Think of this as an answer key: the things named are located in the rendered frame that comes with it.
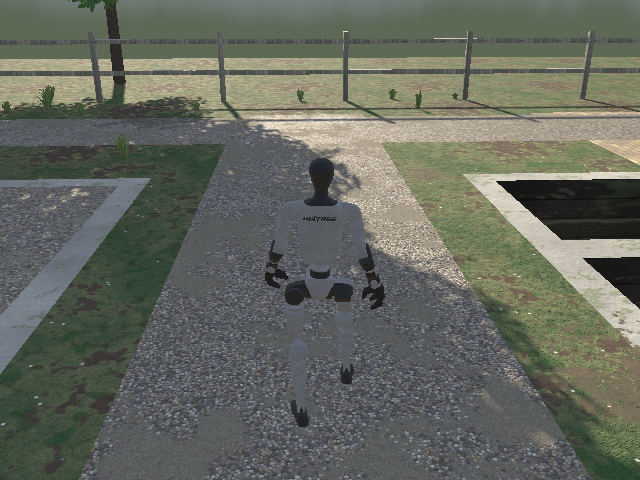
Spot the right robot foot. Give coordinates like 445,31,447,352
340,363,354,384

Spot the right robot hand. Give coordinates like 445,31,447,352
362,283,385,310

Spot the robot right forearm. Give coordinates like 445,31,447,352
359,243,382,289

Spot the left robot hand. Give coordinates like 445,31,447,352
265,269,288,289

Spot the robot left forearm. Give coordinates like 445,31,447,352
266,239,283,273

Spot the robot right upper arm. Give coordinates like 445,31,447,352
341,202,368,259

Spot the robot right shin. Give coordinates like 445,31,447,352
339,312,353,372

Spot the robot left upper arm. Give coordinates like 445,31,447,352
272,201,301,255

